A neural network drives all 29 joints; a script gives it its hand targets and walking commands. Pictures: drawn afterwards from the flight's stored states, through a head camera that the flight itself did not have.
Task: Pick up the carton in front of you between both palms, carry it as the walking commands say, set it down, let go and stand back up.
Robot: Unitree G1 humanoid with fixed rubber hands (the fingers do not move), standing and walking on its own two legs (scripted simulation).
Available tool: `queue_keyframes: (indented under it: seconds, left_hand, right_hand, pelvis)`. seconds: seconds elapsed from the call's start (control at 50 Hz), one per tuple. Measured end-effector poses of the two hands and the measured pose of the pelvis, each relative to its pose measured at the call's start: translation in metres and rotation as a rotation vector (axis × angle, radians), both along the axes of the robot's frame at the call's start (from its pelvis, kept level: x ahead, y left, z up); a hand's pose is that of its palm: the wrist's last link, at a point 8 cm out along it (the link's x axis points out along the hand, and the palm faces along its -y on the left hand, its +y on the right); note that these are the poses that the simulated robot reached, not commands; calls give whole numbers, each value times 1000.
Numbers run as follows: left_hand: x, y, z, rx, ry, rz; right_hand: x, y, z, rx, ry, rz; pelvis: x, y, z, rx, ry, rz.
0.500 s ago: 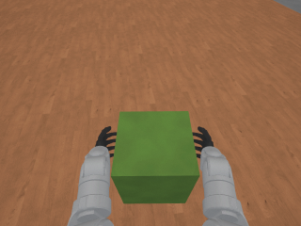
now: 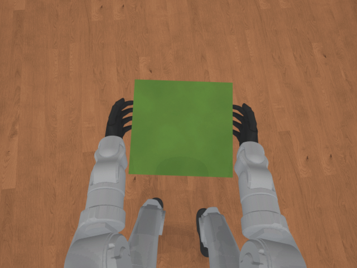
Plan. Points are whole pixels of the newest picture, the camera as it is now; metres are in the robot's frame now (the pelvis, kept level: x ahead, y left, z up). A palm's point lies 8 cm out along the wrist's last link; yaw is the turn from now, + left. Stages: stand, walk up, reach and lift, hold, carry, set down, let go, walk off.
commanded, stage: set down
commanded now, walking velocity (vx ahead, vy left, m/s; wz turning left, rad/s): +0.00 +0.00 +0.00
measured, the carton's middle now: (181, 135) +0.41 +0.02 -0.17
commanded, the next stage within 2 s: none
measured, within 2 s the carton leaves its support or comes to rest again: rests again in 1.60 s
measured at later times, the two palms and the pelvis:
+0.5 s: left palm (123, 132) +0.42 +0.20 -0.24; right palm (223, 130) +0.44 -0.10 -0.23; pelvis -0.03 +0.01 -0.13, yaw -1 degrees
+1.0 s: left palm (129, 133) +0.45 +0.21 -0.38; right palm (210, 129) +0.49 -0.09 -0.38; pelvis -0.05 +0.00 -0.24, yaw -2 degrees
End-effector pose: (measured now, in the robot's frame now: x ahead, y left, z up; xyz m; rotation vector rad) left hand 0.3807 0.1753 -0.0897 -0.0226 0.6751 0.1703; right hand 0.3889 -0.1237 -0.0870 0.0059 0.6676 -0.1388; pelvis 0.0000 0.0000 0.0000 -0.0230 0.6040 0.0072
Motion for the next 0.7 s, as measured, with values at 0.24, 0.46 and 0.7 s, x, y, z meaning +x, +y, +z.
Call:
queue_keyframes:
  seconds: [0.24, 0.46, 0.7]
  left_hand:
    - [24, 11, -52, -13, 12, 30]
    - [35, 20, -131, 8, 31, 31]
    - [54, 26, -205, 8, 29, 48]
  right_hand:
    - [32, 11, -50, -3, 11, 23]
    - [51, 20, -127, -15, 29, 53]
    - [76, 27, -199, -11, 24, 70]
  pelvis:
    - [-19, 5, -65, -5, 89, -8]
    - [-30, 5, -123, -14, 186, -7]
    - [-42, 0, -180, -17, 231, -20]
